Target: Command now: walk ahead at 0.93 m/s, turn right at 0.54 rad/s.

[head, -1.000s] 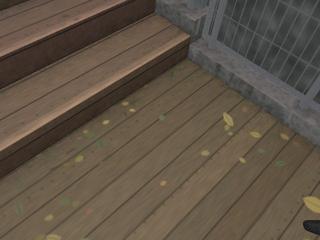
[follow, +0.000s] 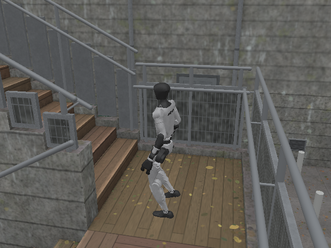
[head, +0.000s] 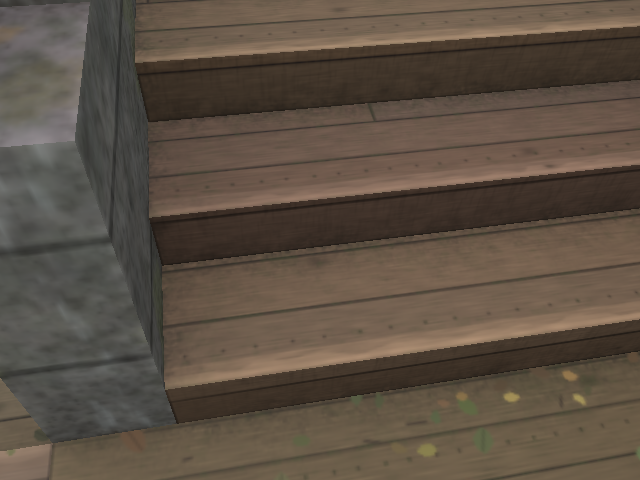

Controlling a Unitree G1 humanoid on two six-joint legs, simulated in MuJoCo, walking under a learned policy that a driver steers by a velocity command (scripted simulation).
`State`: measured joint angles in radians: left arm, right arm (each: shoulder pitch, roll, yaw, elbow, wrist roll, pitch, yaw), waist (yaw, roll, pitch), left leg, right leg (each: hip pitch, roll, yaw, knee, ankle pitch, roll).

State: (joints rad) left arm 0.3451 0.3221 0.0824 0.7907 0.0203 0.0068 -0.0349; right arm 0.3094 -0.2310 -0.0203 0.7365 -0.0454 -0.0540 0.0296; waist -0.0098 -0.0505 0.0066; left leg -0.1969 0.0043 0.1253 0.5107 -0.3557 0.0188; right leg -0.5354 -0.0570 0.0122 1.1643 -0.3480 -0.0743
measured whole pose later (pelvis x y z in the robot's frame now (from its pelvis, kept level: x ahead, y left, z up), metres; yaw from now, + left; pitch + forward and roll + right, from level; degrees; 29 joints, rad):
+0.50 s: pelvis +0.41 -0.06 -0.01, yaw -26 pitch +1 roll -1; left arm 0.43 0.32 0.06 0.84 0.01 -0.03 -0.01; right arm 0.04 -0.19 0.04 0.59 -0.08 -0.08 -0.02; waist 0.06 -0.01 0.04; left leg -0.74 0.12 -0.13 1.46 -0.33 -0.04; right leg -0.19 0.26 0.04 0.44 -0.25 -0.21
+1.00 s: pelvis +0.83 -0.21 +0.13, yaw -55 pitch +2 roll +1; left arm -0.04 0.31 0.08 0.56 0.03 0.00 -0.03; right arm 0.37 -0.27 -0.08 0.88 -0.04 -0.10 -0.01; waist -0.02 -0.08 -0.01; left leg -0.26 0.06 0.20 0.76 -0.52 0.01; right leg -0.95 0.08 0.05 1.78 -0.19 -0.14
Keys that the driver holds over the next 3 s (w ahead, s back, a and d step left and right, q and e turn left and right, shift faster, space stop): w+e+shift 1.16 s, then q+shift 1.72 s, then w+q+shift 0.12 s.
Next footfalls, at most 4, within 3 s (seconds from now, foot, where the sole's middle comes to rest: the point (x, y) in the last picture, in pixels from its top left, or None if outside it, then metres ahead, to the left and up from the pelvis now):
0.30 right None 0.42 -0.06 -0.77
0.76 left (376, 272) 0.88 -0.12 -0.61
1.18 right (518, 245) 0.97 -0.46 -0.61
1.50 left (529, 118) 1.24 -0.50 -0.45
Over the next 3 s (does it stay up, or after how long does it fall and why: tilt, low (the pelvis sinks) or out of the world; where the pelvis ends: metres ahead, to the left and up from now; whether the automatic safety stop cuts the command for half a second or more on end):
stays up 1.42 -0.35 0.48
